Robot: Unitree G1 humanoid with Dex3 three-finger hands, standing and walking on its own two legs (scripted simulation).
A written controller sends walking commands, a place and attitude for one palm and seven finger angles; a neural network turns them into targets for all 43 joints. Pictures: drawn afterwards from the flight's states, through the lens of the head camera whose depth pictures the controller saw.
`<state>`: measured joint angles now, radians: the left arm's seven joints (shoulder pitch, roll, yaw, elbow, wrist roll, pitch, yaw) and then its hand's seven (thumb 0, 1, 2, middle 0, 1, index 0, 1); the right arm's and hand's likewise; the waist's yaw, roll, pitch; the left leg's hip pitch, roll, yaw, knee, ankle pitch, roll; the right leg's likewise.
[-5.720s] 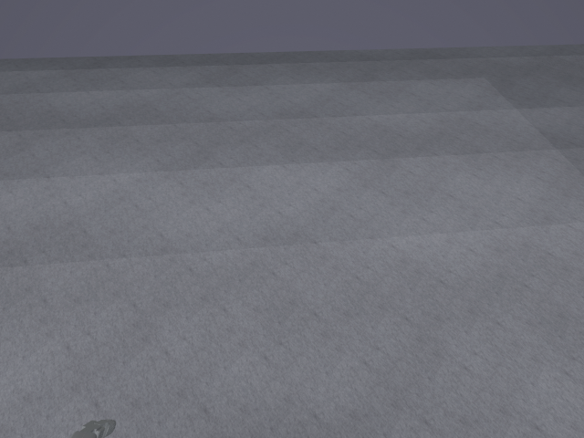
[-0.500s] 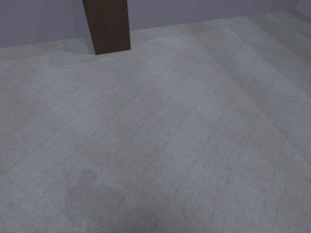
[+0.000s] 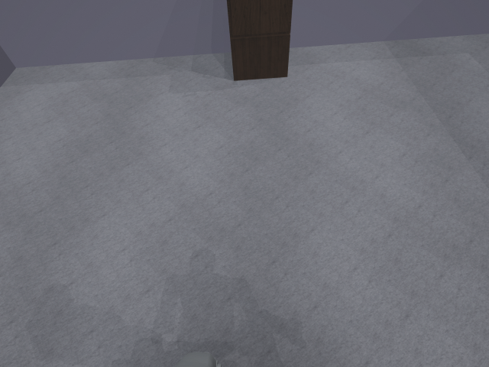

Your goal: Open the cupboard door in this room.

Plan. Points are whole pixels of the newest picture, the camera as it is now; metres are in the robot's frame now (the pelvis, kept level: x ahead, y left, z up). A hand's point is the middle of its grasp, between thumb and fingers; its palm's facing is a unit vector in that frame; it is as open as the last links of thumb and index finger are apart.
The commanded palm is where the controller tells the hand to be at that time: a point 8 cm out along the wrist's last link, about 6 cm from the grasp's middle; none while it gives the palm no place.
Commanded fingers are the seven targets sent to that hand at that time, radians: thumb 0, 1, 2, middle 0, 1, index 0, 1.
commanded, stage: turn or walk to find it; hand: left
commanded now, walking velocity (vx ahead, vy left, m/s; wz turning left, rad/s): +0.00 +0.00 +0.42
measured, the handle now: out of the picture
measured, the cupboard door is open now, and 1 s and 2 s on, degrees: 0 0 0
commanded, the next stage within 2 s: stand and wait in 0.90 s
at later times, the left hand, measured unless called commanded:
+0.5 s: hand out of the picture +0.03 +0.23 -0.16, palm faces +0.23 -0.93 -0.28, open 7.4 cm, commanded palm none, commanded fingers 0.00 0.90 0.90 -0.20 -0.30 -0.20 -0.30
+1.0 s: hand out of the picture -0.11 +0.21 -0.19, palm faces +0.47 -0.85 -0.23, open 7.4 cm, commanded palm none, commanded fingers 0.00 0.90 0.90 -0.20 -0.30 -0.20 -0.30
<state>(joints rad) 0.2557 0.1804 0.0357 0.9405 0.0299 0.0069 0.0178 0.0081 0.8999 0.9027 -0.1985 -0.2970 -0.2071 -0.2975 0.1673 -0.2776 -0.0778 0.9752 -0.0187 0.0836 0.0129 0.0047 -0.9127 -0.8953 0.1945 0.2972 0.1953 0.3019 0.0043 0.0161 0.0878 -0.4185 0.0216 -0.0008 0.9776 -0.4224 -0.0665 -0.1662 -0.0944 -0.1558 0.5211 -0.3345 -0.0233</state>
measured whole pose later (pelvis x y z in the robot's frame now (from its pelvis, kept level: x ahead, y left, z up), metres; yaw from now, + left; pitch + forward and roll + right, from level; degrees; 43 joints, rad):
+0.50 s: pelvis -0.02 +0.00 -0.01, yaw +11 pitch -1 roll +1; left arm 0.18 0.22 0.05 0.91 0.01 0.04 0.01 0.01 0.90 0.90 -0.19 -0.30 -0.20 -0.30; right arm 0.16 -0.20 -0.05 0.94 -0.02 0.05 0.01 0.00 -0.91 -0.89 0.20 0.30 0.20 0.30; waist 0.00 0.02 0.06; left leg -0.28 -0.02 -0.05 0.53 -0.23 -0.02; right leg -0.31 -0.06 -0.05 0.69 -0.38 0.07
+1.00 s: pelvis -0.05 +0.01 -0.02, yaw +25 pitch -1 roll +1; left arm 0.25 0.23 0.06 0.97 0.02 0.03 0.01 0.01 0.90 0.90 -0.20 -0.30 -0.21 -0.30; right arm 0.18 -0.22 -0.05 0.99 -0.01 0.04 0.01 0.01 -0.91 -0.90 0.20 0.30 0.20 0.30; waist 0.02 -0.05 0.09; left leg -0.24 0.03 0.09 0.58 -0.29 -0.01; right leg -0.29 -0.17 -0.24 0.68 -0.38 0.03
